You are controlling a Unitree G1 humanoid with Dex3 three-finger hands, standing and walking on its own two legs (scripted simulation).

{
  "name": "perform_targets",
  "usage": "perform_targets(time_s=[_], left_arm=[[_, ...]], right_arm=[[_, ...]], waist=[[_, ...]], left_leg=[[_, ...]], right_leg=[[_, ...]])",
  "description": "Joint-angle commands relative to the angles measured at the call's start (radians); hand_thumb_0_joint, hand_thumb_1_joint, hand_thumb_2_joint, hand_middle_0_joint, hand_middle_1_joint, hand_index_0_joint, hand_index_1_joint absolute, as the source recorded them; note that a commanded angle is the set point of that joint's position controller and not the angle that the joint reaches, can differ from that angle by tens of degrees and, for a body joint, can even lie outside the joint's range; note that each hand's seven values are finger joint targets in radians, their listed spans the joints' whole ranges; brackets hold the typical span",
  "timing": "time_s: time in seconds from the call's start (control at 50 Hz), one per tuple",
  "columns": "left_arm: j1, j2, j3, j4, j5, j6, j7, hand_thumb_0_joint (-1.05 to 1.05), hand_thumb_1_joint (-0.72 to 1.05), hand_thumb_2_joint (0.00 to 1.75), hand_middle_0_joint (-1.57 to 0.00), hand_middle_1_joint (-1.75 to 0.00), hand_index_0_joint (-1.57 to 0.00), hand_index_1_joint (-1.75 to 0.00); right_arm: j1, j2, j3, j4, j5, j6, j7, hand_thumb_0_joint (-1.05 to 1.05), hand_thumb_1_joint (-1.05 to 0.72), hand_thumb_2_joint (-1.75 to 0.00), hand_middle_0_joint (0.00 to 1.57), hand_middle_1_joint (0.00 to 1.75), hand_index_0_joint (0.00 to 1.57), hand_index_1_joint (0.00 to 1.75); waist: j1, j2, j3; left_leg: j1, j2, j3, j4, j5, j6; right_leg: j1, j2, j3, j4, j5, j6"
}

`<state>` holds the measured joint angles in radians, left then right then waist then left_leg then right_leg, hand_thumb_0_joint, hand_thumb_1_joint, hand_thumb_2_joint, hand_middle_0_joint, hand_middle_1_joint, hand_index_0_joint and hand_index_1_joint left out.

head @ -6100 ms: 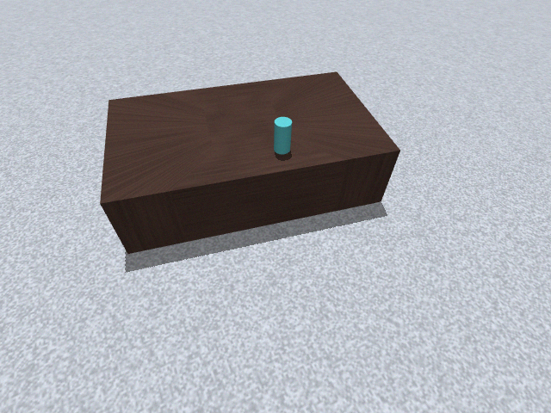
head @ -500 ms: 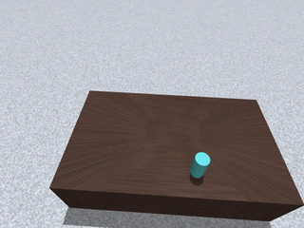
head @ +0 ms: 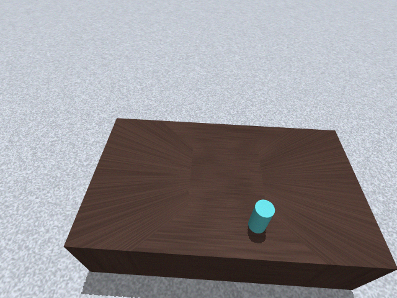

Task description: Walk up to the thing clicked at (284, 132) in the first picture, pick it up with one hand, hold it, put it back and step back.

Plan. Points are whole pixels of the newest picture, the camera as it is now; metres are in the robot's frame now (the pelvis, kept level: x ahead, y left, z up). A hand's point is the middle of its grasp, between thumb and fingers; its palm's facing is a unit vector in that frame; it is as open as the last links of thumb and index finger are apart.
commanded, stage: stand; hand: right
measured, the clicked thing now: (260, 217) +0.47 -0.23 -0.38
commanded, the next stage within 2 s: go down in 0.46 s
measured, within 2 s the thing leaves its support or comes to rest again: neither
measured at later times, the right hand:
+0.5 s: hand out of the picture +0.08 -0.25 -0.16, palm faces -0.03 +0.94 -0.34, open 7.4 cm
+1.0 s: hand out of the picture +0.15 -0.26 -0.15, palm faces +0.02 +0.94 -0.33, open 15.2 cm
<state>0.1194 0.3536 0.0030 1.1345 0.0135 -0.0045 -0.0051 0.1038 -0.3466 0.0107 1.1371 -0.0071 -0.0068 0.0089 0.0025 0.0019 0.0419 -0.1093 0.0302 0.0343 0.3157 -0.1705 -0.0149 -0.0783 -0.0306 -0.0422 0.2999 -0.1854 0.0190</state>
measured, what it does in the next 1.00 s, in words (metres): stands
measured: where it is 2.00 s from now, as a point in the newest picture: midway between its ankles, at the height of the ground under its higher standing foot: outside the picture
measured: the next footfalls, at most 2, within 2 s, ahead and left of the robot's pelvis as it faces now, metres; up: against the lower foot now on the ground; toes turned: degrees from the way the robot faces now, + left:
none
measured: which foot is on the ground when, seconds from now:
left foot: down 0.00-1.00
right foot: down 0.00-1.00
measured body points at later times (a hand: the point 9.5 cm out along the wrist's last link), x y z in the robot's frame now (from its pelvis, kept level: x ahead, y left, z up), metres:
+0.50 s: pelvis +0.00 +0.00 +0.00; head +0.01 +0.01 +0.45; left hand +0.08 +0.30 -0.13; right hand +0.08 -0.30 -0.13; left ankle +0.00 +0.13 -0.75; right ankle -0.01 -0.13 -0.75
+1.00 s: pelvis +0.00 +0.00 -0.02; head +0.04 +0.00 +0.43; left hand +0.11 +0.26 -0.13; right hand +0.15 -0.31 -0.13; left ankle +0.00 +0.13 -0.75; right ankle -0.01 -0.13 -0.75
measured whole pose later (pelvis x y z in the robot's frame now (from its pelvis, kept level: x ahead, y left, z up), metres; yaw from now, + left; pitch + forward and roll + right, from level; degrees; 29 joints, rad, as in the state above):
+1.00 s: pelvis +0.00 +0.00 -0.02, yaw -1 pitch +5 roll +1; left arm 0.26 0.25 0.02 0.71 -0.03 -0.06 0.05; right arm 0.05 -0.33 -0.16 0.84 -0.09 0.20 0.08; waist 0.02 -0.02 -0.01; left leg -0.36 0.03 0.05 0.55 -0.27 -0.01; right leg -0.36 -0.04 -0.02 0.58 -0.31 0.01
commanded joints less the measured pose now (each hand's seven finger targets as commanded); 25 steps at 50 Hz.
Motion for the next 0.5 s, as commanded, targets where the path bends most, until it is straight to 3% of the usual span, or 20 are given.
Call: perform_targets(time_s=[0.0, 0.14, 0.48], left_arm=[[-0.032, 0.215, 0.04, -0.056, 0.0, -0.023, 0.012, 0.0, 0.9, 0.9, -0.2, -0.3, -0.2, -0.3], [-0.028, 0.213, 0.04, -0.057, -0.001, -0.022, 0.012, 0.0, 0.9, 0.9, -0.2, -0.3, -0.2, -0.3], [-0.026, 0.213, 0.038, -0.063, 0.0, -0.027, 0.015, 0.0, 0.9, 0.9, -0.2, -0.3, -0.2, -0.3]], right_arm=[[-0.043, -0.211, -0.041, -0.059, -0.002, -0.023, -0.017, 0.0, -0.9, -0.9, 0.2, 0.3, 0.2, 0.3], [-0.049, -0.216, -0.044, -0.06, -0.001, -0.024, -0.017, 0.0, -0.9, -0.9, 0.2, 0.3, 0.2, 0.3], [-0.04, -0.214, -0.046, -0.065, -0.003, -0.021, -0.016, 0.0, -0.9, -0.9, 0.2, 0.3, 0.2, 0.3]], waist=[[-0.002, 0.0, -0.058], [0.003, -0.001, -0.062], [-0.003, 0.001, -0.067]], left_leg=[[0.02, 0.109, -0.095, -0.039, 0.149, 0.029], [0.032, 0.115, -0.101, -0.046, 0.153, 0.029], [0.029, 0.113, -0.098, -0.038, 0.176, 0.031]], right_leg=[[-0.013, -0.12, 0.094, -0.053, 0.153, -0.03], [-0.021, -0.115, 0.087, -0.046, 0.121, -0.031], [-0.008, -0.117, 0.086, -0.046, 0.163, -0.029]])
